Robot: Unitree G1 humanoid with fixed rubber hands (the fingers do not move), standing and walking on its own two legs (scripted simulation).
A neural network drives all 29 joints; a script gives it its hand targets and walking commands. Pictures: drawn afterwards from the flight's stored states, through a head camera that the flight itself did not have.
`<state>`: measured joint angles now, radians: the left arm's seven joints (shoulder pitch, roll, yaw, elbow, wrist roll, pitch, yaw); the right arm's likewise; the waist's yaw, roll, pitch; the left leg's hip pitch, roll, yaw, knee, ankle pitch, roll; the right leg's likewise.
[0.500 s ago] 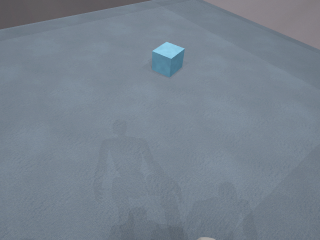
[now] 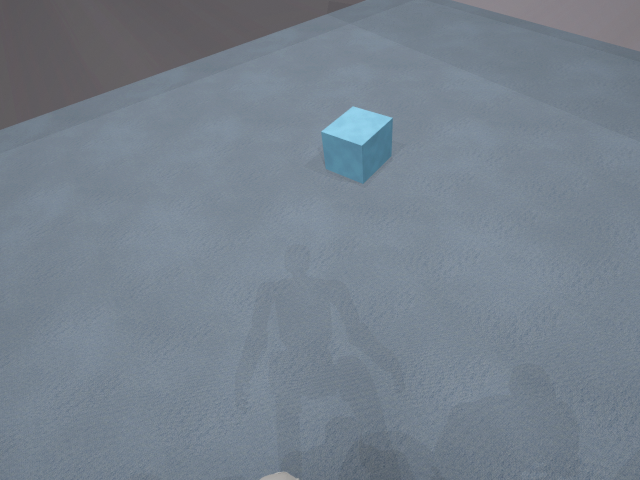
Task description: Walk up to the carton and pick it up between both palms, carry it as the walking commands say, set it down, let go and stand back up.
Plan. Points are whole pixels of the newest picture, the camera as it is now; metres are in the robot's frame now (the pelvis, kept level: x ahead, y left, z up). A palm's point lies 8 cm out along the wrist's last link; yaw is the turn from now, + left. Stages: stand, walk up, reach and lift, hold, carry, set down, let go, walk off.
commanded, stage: walk up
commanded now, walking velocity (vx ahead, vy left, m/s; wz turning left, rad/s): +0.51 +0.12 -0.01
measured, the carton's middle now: (357, 144) +1.75 -0.04 -0.67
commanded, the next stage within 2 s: none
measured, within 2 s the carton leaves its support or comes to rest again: neither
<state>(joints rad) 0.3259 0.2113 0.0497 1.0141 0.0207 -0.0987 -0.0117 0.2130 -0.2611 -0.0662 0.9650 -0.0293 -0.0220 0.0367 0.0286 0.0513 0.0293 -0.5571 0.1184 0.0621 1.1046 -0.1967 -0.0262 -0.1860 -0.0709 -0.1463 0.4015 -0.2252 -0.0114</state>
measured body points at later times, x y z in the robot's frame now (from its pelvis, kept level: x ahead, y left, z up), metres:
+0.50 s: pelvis +0.26 +0.06 +0.00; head +0.28 +0.10 +0.45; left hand +0.31 +0.32 -0.16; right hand +0.25 -0.21 -0.12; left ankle +0.27 +0.16 -0.75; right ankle +0.24 -0.11 -0.65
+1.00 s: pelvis +0.51 -0.04 +0.00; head +0.53 -0.07 +0.44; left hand +0.54 +0.22 -0.13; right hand +0.56 -0.30 -0.16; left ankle +0.48 +0.12 -0.65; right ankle +0.51 -0.14 -0.75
